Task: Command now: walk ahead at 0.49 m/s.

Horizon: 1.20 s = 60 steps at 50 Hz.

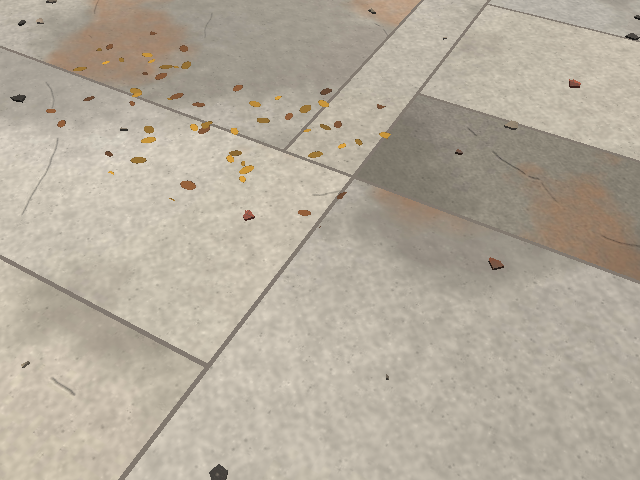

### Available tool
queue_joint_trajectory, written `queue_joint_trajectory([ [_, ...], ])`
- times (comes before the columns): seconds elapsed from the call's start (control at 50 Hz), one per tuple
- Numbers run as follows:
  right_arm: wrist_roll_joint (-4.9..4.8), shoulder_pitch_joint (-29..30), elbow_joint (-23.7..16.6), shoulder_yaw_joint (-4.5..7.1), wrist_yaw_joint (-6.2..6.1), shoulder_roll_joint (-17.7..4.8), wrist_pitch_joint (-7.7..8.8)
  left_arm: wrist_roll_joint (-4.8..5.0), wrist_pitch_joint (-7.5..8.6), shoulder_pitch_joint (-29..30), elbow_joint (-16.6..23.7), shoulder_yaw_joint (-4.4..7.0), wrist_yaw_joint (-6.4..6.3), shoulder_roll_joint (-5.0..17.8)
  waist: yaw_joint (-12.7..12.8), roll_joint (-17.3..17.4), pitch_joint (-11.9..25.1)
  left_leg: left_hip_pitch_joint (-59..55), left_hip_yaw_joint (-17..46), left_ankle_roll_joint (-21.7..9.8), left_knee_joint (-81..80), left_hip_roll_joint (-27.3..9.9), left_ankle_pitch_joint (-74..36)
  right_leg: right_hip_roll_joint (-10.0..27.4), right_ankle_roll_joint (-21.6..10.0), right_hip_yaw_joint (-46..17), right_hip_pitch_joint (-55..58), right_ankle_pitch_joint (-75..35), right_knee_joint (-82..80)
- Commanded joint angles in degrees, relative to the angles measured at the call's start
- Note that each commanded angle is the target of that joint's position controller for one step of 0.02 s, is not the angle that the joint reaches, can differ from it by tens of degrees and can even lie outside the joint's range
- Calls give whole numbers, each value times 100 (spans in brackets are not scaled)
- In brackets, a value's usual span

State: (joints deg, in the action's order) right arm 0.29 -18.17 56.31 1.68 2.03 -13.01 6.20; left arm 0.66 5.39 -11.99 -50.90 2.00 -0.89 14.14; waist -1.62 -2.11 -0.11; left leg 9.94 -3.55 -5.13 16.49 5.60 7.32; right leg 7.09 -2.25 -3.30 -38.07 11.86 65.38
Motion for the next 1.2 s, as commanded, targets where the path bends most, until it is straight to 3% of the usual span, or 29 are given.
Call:
queue_joint_trajectory([
  [0.02, -7, 252, -321, 121, -106, -756, 112, -75, -20, -203, 248, 76, -41, 268, 270, 401, -310, 674, 1174, -1006, -1169, -1604, -453, 247, 148, -1, -57, -957, -832],
  [0.1, -104, -234, -210, 146, -193, -911, 36, -17, 42, 751, 500, 35, 31, 169, -81, 418, -299, 168, 893, -739, -1057, -1508, -525, -23, 191, 228, 163, -1805, -2518],
  [0.2, -153, -655, -18, 180, -207, -971, -87, 59, 93, 1444, 796, 21, 204, 271, -283, 510, -450, -816, 1053, -656, -630, -1899, -344, -180, 71, 245, 114, -1237, -3374],
  [0.24, -155, -593, -11, 213, -220, -1043, -151, 59, 145, 1268, 818, 67, 259, 405, -111, 600, -351, -1053, 1126, -558, -292, -2023, -698, -288, -90, 311, 500, -772, -3617],
  [0.26, -148, -470, -39, 217, -222, -1077, -183, 51, 167, 898, 736, 133, 263, 523, 137, 648, -153, -1042, 1036, -467, 138, -1945, -1461, -445, -194, 450, 1080, -628, -3749],
  [0.28, -109, -395, -75, 174, -219, -966, -212, 45, 181, 43, 472, 275, 239, 769, 533, 569, 349, -871, 780, -327, 1136, -1628, -2319, -607, -356, 555, 2192, -612, -3840],
  [0.3, -10, -346, -238, 64, -217, -733, -198, -10, 187, -1148, 220, 425, 190, 1248, 962, 70, 1254, 154, 421, -104, 2921, -1257, -1636, 263, -755, -404, 3961, -764, -3728],
  [0.32, -38, -998, -288, -156, -158, 23, -55, -57, 135, -1691, 58, 553, 213, 1772, 721, -1540, 1970, 2589, 173, 295, 5008, -223, 1352, 1536, -1665, -3013, 6042, 116, -4292],
  [0.34, -162, -834, -208, -46, -141, -507, 87, -47, 141, -1661, 81, 392, 225, 1166, 824, -1171, 2033, 3293, 1023, 210, 5883, -382, 2361, 1592, -1650, -3809, 6044, 518, -4794],
  [0.36, -279, -292, -386, 68, -125, -931, 167, -34, 153, -1108, 197, 293, 215, 883, 721, -803, 1212, 3642, 1027, 92, 6033, -696, 1923, 1413, -1364, -2947, 5325, 201, -4831],
  [0.38, -262, 32, -463, 77, -158, -930, 169, -43, 143, -580, 325, 227, 219, 717, 537, -310, 836, 3416, 860, 93, 5820, -1006, 1388, 1178, -1216, -2181, 4534, -386, -4942],
  [0.4, -170, 213, -494, 103, -189, -850, 131, -59, 139, -272, 365, 178, 249, 554, 387, -54, 482, 3208, 791, 131, 5438, -1172, 1056, 939, -1138, -1682, 3860, -813, -5151],
  [0.44, -123, 41, -466, 120, -203, -628, -26, -99, 158, -183, 292, 131, 290, 393, 117, -201, 304, 2650, 774, 183, 4990, -1342, 720, 648, -1051, -1121, 3217, -1149, -5488],
  [0.52, -70, 418, -621, 137, -230, -505, -162, -89, 172, -560, 52, 214, 215, 668, 80, -55, -9, 3056, 682, 354, 4177, -1390, 78, 590, -1149, -590, 3087, -1859, -5776],
  [0.64, -86, 1657, -966, 104, -159, -372, -115, -23, 82, -1028, -178, 219, 86, 758, 415, -122, -278, 2968, 443, 401, 2254, -1179, -1315, 374, -906, -53, 3261, -1549, -5928],
  [0.74, -149, 2364, -1247, 82, -21, -411, -52, 25, -20, -1407, -445, 254, 48, 806, 578, -156, -536, 3109, 426, 251, 1547, -1066, -1005, 707, -862, -94, 4074, -1498, -5648],
  [0.8, -151, 2174, -1271, 139, 57, -570, 8, 39, -95, -1267, -468, 307, 13, 913, 349, -259, -360, 2529, 295, 43, 1310, -896, -414, 833, -730, -83, 4367, -2352, -5171],
  [0.82, -143, 1789, -1175, 209, 50, -699, 21, 33, -120, -1140, -442, 319, 10, 964, 115, -340, -108, 1869, 129, -49, 1257, -707, -299, 756, -657, 5, 4328, -3271, -4734],
  [0.84, -135, 943, -902, 342, 21, -907, 20, 11, -155, -1037, -412, 288, 11, 887, -299, -288, 373, 739, -28, -189, 1179, -505, -348, 476, -526, 216, 4098, -3977, -3780],
  [0.86, -91, -160, -623, 481, -32, -1280, 12, -56, -156, -1012, -297, 207, 12, 726, -695, 51, 1148, -1032, 667, -494, 1372, -1127, -490, 161, -330, 443, 3049, -3159, -2237],
  [0.88, 2, -838, -485, 614, -58, -1844, -28, -77, -36, -1681, -229, -3, 81, 22, -484, 1491, 1996, -3268, 3330, -1433, 960, -2596, 302, -863, 111, 566, 640, -160, 108],
  [0.9, -47, -828, -479, 474, -41, -1409, -39, 22, 125, -1616, -336, 28, 117, 231, -534, 1578, 2332, -3416, 4647, -1557, 139, -2841, 815, -981, 50, -324, -131, 2040, 1009],
  [0.92, -97, -297, -552, 382, -44, -1109, -24, 178, 210, -1065, -168, 161, 137, 719, -447, 1243, 1383, -2643, 3806, -1216, 58, -2646, 921, -617, -64, -346, -641, 1750, 1300],
  [0.94, -96, 235, -686, 314, -47, -897, -23, 192, 229, -657, -57, 174, 106, 775, -272, 797, 839, -1706, 2978, -1000, -66, -2425, 584, -278, -113, -164, -544, 1169, 1069],
  [0.96, -53, 607, -734, 256, -22, -709, -16, 113, 194, -453, -26, 208, 56, 726, -86, 500, 430, -844, 2402, -876, -273, -2181, 157, -68, -93, -65, -271, 755, 681],
  [1.0, 24, 772, -681, 199, 16, -520, 19, 39, 23, -679, -77, 234, 11, 488, 231, 712, 238, 3, 1772, -754, -635, -1855, -176, 150, -76, -89, 401, 340, 190],
  [1.04, 10, 569, -548, 234, -11, -653, 52, 17, -79, -714, -70, 231, -6, 342, 304, 666, 109, 241, 1441, -856, -846, -1787, -571, 186, -2, -13, 413, 104, -97],
  [1.12, -10, 153, -371, 269, -159, -846, 17, -48, -93, 122, 220, 266, -10, 377, 146, 499, -123, -89, 1132, -819, -988, -1771, -1023, 207, 168, 15, -300, -974, -1278],
  [1.2, -68, -188, -242, 259, -222, -902, -30, -13, -45, 895, 427, 206, 75, 242, -96, 530, -271, -316, 793, -632, -1034, -1624, -894, -3, 168, 211, -141, -1831, -2568],
])
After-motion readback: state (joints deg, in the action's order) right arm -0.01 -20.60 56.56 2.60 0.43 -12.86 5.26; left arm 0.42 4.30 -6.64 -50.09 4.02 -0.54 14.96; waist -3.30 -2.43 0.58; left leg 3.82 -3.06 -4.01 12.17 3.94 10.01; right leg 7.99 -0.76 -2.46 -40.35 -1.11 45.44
